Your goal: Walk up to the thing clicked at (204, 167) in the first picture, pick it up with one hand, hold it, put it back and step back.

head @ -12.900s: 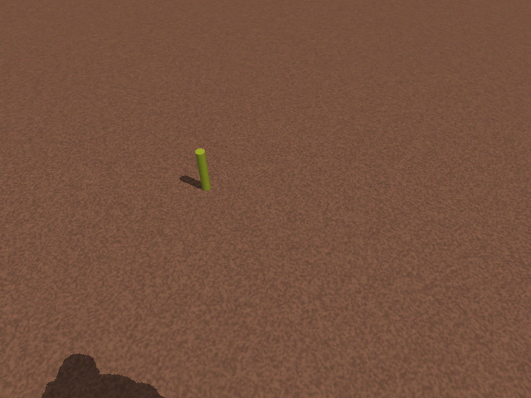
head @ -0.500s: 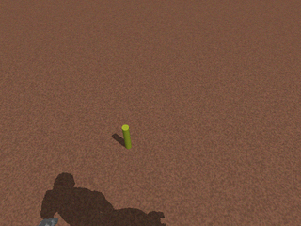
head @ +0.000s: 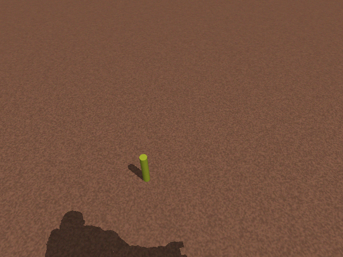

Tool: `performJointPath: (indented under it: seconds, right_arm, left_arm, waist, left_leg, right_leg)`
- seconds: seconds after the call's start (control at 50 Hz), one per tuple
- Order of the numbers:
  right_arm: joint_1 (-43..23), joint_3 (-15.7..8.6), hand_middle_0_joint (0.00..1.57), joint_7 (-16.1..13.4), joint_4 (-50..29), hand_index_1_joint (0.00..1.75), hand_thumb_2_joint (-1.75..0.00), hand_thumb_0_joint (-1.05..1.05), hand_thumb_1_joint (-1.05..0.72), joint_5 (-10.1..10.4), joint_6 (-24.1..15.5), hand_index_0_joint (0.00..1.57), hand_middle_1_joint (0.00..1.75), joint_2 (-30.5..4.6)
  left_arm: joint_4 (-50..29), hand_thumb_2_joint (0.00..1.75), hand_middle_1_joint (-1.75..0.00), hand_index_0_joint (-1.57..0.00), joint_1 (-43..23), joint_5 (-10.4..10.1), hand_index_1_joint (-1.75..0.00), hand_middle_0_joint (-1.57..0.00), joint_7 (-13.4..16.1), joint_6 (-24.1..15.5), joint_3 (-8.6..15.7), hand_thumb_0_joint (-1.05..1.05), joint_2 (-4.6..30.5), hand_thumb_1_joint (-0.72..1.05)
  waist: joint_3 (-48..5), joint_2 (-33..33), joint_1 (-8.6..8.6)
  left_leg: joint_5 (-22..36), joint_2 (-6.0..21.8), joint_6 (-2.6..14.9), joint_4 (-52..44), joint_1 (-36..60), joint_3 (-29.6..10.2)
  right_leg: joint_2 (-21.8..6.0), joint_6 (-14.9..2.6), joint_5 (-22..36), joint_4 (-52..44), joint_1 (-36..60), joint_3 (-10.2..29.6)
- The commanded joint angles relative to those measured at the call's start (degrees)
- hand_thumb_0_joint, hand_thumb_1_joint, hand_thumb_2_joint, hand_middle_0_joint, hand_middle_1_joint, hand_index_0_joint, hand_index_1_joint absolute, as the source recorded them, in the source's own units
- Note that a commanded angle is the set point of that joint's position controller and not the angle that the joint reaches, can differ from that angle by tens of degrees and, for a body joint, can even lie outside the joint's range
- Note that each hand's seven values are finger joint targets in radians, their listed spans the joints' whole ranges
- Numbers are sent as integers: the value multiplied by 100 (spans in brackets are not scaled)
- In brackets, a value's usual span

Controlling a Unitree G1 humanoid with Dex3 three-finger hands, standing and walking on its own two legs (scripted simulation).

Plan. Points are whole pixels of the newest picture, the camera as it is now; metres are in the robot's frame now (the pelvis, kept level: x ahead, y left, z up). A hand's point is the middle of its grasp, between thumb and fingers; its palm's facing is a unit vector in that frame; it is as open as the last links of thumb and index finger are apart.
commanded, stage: stand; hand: left
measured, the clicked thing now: (145, 168) +0.74 +0.20 -0.66
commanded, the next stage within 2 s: walk up in 0.80 s
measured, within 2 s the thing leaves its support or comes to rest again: neither
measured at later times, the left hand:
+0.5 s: hand out of the picture +0.09 +0.23 -0.15, palm faces -0.04 -0.94 -0.35, open 7.4 cm
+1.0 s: hand out of the picture +0.07 +0.27 -0.15, palm faces +0.02 -0.94 -0.35, open 7.4 cm
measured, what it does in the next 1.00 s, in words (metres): stands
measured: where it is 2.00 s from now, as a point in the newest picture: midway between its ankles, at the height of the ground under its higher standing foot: (172, 244)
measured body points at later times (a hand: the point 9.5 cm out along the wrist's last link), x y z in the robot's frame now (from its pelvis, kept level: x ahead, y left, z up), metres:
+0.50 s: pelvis +0.00 -0.02 +0.00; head +0.00 -0.03 +0.45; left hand +0.09 +0.28 -0.12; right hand +0.05 -0.32 -0.14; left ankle -0.03 +0.14 -0.74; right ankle +0.04 -0.13 -0.74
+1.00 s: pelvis +0.02 +0.00 +0.00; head +0.03 +0.00 +0.45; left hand +0.07 +0.32 -0.12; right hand +0.08 -0.32 -0.13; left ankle +0.01 +0.14 -0.72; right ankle +0.05 -0.12 -0.74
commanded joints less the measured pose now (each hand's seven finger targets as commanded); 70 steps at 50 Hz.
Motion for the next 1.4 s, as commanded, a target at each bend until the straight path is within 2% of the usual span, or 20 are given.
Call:
performJointPath:
  seconds: [0.0,0.34,0.5,0.68,0.76,0.78,0.8,0.84,0.88,0.92,0.98,1.04,1.06,1.08,1.1,1.12,1.16,1.22,1.34,1.38]
  right_arm:
    - [-122,-227,20,-68,-287,30,-90,0,-90,3,-79,20,30,-1226]
    - [22,-179,20,-64,-177,30,-90,0,-90,-9,-57,20,30,-1231]
    - [210,-148,20,-55,-126,30,-90,0,-90,-21,-36,20,30,-1215]
    - [204,-130,20,-82,-179,30,-90,0,-90,-16,-77,20,30,-1248]
    - [256,-112,20,-99,-150,30,-90,0,-90,-17,-67,20,30,-1269]
    - [588,-370,20,8,-449,30,-90,0,-90,-133,-138,20,30,-1681]
    - [642,-420,20,51,-452,30,-90,0,-90,-192,-136,20,30,-1716]
    - [440,-381,20,97,-630,30,-90,0,-90,-204,-99,20,30,-1439]
    - [166,-422,20,103,-842,30,-90,0,-90,-225,-138,20,30,-1359]
    - [124,-461,20,107,-948,30,-90,0,-90,-190,-229,20,30,-1379]
    - [718,-595,20,226,-908,30,-90,0,-90,-207,-223,20,30,-1366]
    - [2684,-849,20,169,-347,30,-90,0,-90,-213,-202,20,30,-1487]
    - [3221,-938,20,88,-249,30,-90,0,-90,-278,-207,20,30,-1796]
    - [2631,-957,20,12,-596,30,-90,0,-90,-349,-240,20,30,-2160]
    - [1509,-956,20,-14,-993,30,-90,0,-90,-245,-278,20,30,-2434]
    - [1028,-904,20,6,-1153,30,-90,0,-90,-197,-305,20,30,-2330]
    - [691,-746,20,25,-1334,30,-90,0,-90,-143,-366,20,30,-1994]
    - [950,-710,20,63,-1379,30,-90,0,-90,-113,-443,20,30,-1829]
    - [1316,-698,20,97,-1518,30,-90,0,-90,-57,-441,20,30,-1905]
    - [1372,-671,20,101,-1595,30,-90,0,-90,-65,-407,20,30,-1888]
  left_arm:
    - [-364,90,-30,-20,-400,-13,-30,-20,83,-142,234,0,1275,90]
    - [-334,90,-30,-20,-355,-28,-30,-20,87,-146,220,0,1343,90]
    - [-353,90,-30,-20,-429,-31,-30,-20,75,-89,231,0,1388,90]
    - [-352,90,-30,-20,-390,-28,-30,-20,55,-105,225,0,1336,90]
    - [-353,90,-30,-20,-421,-37,-30,-20,55,-80,217,0,1333,90]
    - [-592,90,-30,-20,53,39,-30,-20,-65,-118,535,0,1647,90]
    - [-522,90,-30,-20,255,105,-30,-20,-105,-116,609,0,1738,90]
    - [-567,90,-30,-20,460,139,-30,-20,-141,-118,739,0,1858,90]
    - [-687,90,-30,-20,690,176,-30,-20,-107,-196,835,0,1980,90]
    - [-796,90,-30,-20,873,159,-30,-20,-103,-227,830,0,1892,90]
    - [-1128,90,-30,-20,337,180,-30,-20,-171,-160,787,0,1861,90]
    - [-1578,90,-30,-20,-748,138,-30,-20,-204,-55,681,0,1551,90]
    - [-1704,90,-30,-20,-653,102,-30,-20,-171,-40,559,0,1106,90]
    - [-1780,90,-30,-20,-409,44,-30,-20,-120,-36,482,0,943,90]
    - [-1636,90,-30,-20,-17,65,-30,-20,-84,-43,567,0,1403,90]
    - [-1468,90,-30,-20,396,24,-30,-20,-115,-49,614,0,1664,90]
    - [-1183,90,-30,-20,908,-11,-30,-20,-173,-74,656,0,1715,90]
    - [-1126,90,-30,-20,972,22,-30,-20,-268,-78,648,0,1637,90]
    - [-1584,90,-30,-20,238,40,-30,-20,-385,-138,602,0,1464,90]
    - [-1651,90,-30,-20,180,47,-30,-20,-393,-189,592,0,1397,90]
  waist:
    - [-417,-32,-134]
    - [-483,-94,-106]
    - [-123,-84,-85]
    - [-466,-19,-85]
    - [-350,5,-84]
    - [-842,62,-64]
    - [-471,61,25]
    - [125,-552,175]
    - [444,-900,358]
    - [148,-668,382]
    - [-166,-856,-16]
    - [-181,-302,-1232]
    - [-132,1226,-1462]
    - [212,1835,-1157]
    - [420,1028,-672]
    - [546,728,-350]
    - [528,789,-17]
    - [693,848,-158]
    - [716,771,-357]
    - [523,784,-358]
  left_leg:
    - [821,632,191,-513,-212,-397]
    - [652,621,165,-539,-287,-301]
    - [167,587,152,-616,-557,-297]
    - [591,652,157,-609,-388,-295]
    - [494,655,147,-608,-419,-294]
    - [-1905,365,532,-65,-394,-124]
    - [-2781,386,621,118,-1026,-254]
    - [-2522,109,505,939,-2227,184]
    - [-1488,366,393,2140,-3027,-22]
    - [-1403,520,425,1980,-3044,-188]
    - [-1325,342,407,1540,-1469,26]
    - [-21,34,318,875,1560,476]
    - [-1203,599,287,-60,1696,-583]
    - [-3066,1877,486,-1241,772,-2924]
    - [-3741,2388,926,-1693,-312,-3509]
    - [-3773,2338,1173,-1642,-689,-3124]
    - [-2915,1766,1185,-1318,-521,-2096]
    - [-1755,1393,1095,-1275,-615,-1011]
    - [-867,1317,1198,-1015,-485,-299]
    - [-46,1285,1193,-607,-421,-112]
  right_leg:
    - [-590,-208,612,-371,371,593]
    - [-623,-215,545,-506,529,690]
    - [-564,-212,-598,-728,280,770]
    - [-551,-226,449,-436,567,659]
    - [-540,-229,225,-473,477,674]
    - [-196,-415,-2374,-211,649,646]
    - [-346,-515,-3315,-192,467,940]
    - [-944,-816,-4146,-910,631,1879]
    - [-1753,-1406,-3070,-1394,1090,2720]
    - [-1674,-1488,-1661,-1173,1576,2480]
    - [-1207,-1175,-2508,-1215,170,1725]
    - [-311,-605,-3192,467,-2773,522]
    - [547,-524,-3413,2250,-3523,117]
    - [994,-350,-2767,3728,-3949,498]
    - [446,-363,-2027,3904,-3350,1205]
    - [95,-380,-1731,3807,-2847,1188]
    - [-33,-223,-1307,3740,-2557,948]
    - [-39,-40,-869,3103,-2305,686]
    - [-185,-81,-336,1763,-1850,235]
    - [-125,-151,-329,1352,-1386,37]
